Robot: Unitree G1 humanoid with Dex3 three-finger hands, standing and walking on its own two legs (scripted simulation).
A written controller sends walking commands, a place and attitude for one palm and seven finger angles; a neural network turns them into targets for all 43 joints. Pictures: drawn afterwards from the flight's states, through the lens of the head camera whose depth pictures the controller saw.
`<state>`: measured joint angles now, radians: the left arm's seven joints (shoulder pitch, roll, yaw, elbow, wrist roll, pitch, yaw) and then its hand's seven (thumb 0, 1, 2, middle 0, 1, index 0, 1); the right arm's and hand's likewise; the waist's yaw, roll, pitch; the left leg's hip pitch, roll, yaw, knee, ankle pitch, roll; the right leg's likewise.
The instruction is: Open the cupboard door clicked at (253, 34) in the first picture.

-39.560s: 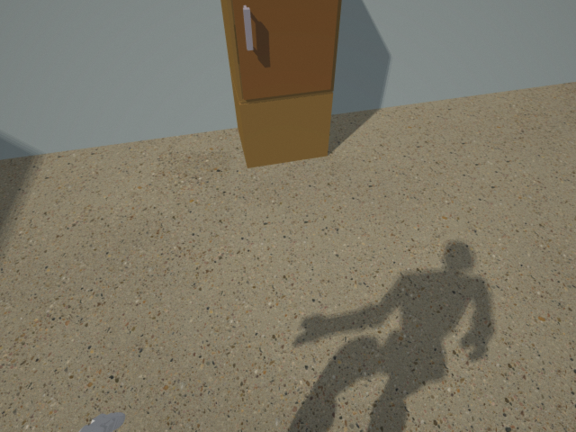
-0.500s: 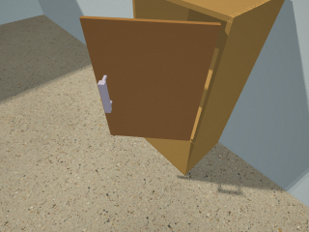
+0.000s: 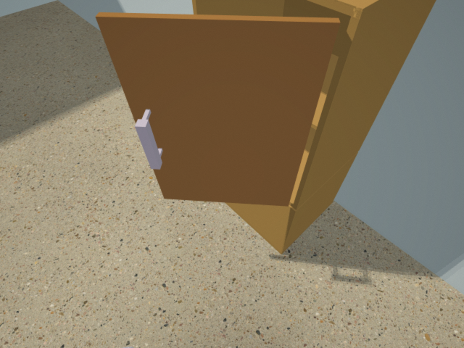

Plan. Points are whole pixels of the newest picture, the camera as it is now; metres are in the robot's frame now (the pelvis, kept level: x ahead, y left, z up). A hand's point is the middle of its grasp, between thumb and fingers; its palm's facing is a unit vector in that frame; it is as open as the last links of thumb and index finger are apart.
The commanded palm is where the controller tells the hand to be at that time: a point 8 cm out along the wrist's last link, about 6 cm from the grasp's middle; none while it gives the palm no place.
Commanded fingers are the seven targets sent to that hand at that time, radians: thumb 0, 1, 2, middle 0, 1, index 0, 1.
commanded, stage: come to a stop and stand still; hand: left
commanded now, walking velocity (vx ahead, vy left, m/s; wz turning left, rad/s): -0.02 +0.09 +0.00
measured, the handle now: (152, 139) +0.57 +0.23 -0.02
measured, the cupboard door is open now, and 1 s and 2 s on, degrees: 42 42 42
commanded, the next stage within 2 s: look again from close up in 0.52 s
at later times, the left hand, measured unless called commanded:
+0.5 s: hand out of the picture -0.02 +0.19 -0.16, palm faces +0.01 -0.98 -0.19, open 7.4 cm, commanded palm none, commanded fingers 0.00 0.90 0.90 -0.20 -0.30 -0.20 -0.30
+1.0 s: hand out of the picture +0.08 +0.24 -0.14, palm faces +0.00 -0.95 -0.31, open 7.4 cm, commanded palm none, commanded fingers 0.00 0.90 0.90 -0.20 -0.30 -0.20 -0.30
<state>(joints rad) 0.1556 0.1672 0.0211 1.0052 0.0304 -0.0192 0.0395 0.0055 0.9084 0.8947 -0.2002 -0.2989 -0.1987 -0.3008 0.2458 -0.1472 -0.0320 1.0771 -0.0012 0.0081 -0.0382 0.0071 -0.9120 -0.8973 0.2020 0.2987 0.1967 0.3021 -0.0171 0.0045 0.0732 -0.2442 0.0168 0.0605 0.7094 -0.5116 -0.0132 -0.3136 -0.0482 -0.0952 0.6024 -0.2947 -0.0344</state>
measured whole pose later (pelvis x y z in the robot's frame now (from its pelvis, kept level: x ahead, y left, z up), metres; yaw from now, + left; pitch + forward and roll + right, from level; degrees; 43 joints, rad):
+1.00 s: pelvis -0.01 +0.02 +0.01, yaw +0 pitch -2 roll +0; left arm 0.18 0.28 0.02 0.99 0.02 -0.02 0.01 0.01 0.91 0.89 -0.20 -0.30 -0.20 -0.30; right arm 0.18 -0.29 -0.03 1.02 -0.02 -0.02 -0.01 0.01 -0.91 -0.90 0.20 0.30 0.20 0.30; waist -0.01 0.01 0.00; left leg -0.15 0.02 0.08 0.47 -0.28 0.00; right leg -0.23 -0.05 -0.09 0.49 -0.22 -0.01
